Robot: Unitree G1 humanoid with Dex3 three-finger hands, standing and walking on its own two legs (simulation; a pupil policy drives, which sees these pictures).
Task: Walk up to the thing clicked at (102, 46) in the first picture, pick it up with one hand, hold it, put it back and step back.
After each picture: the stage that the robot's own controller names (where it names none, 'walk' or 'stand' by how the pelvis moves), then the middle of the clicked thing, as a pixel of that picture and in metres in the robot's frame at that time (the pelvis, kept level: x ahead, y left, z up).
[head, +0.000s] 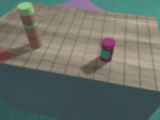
stand; (107, 50) +0.61 -0.11 -0.07
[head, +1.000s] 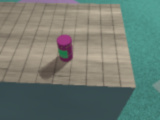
rise first; (65, 48) +0.55 +0.11 -0.04
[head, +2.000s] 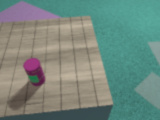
stand; (35, 72) +0.44 +0.22 -0.04
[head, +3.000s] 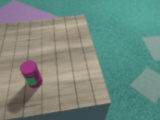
stand; (32, 74) +0.44 +0.23 -0.06
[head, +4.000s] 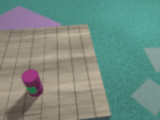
stand; (33, 83) +0.41 +0.23 -0.07
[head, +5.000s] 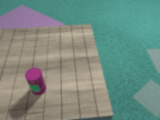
stand; (36, 81) +0.42 +0.22 -0.07
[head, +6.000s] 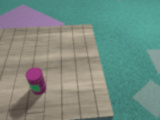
stand; (36, 81) +0.42 +0.21 -0.07
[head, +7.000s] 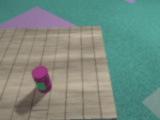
rise first; (42, 80) +0.43 +0.21 -0.07
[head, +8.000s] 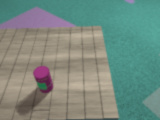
go down; (44, 79) +0.43 +0.21 -0.06
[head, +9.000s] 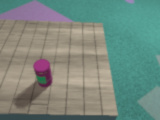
go down; (43, 73) +0.44 +0.19 -0.05
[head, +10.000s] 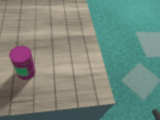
go down; (23, 63) +0.42 +0.19 +0.00
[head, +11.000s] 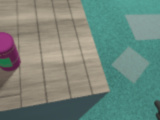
close in; (5, 53) +0.43 +0.20 +0.03
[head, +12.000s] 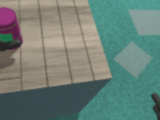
close; (8, 30) +0.49 +0.19 +0.06
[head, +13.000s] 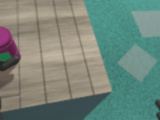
lift; (4, 48) +0.45 +0.21 +0.04
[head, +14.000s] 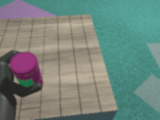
lift; (28, 74) +0.33 +0.16 +0.13
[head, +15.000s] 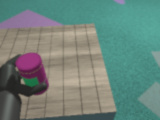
hold; (34, 74) +0.32 +0.16 +0.14
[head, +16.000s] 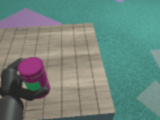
hold; (35, 78) +0.32 +0.15 +0.12
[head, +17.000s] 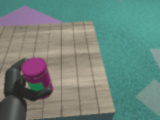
crouch; (38, 79) +0.32 +0.15 +0.11
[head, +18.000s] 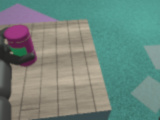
crouch; (22, 46) +0.41 +0.19 +0.15
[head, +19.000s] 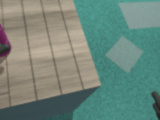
lower; out of the picture +0.49 +0.21 +0.02
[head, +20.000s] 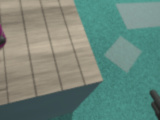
lower; out of the picture +0.51 +0.21 +0.05
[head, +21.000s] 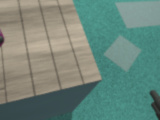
lower; out of the picture +0.51 +0.21 +0.05
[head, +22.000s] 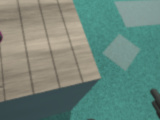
lower; out of the picture +0.51 +0.21 +0.06
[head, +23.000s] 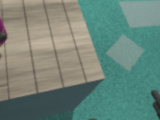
loosen; out of the picture +0.51 +0.21 +0.06
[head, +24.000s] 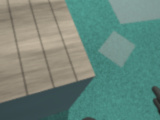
withdraw; out of the picture +0.51 +0.22 +0.06
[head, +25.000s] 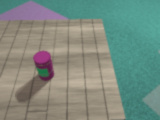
sink last; (44, 66) +0.46 +0.19 +0.00
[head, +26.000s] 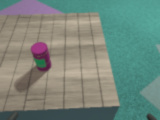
stand; (41, 57) +0.50 +0.20 +0.00
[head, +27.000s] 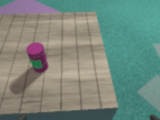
stand; (38, 58) +0.49 +0.20 +0.00
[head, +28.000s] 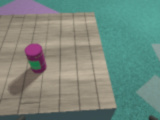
stand; (36, 59) +0.48 +0.21 +0.00
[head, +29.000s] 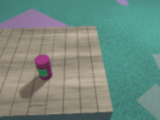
stand; (44, 67) +0.51 +0.20 -0.07
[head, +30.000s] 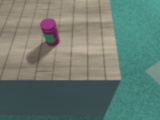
walk; (50, 33) +0.59 +0.18 -0.04
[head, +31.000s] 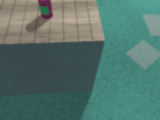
walk; (45, 6) +0.81 +0.22 -0.05
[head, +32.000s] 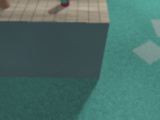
stand; out of the picture +1.07 +0.17 -0.05
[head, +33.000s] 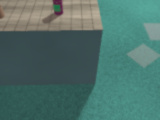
stand; (58, 5) +1.05 +0.18 -0.07
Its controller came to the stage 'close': yes
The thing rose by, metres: 0.19
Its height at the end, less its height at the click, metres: +0.00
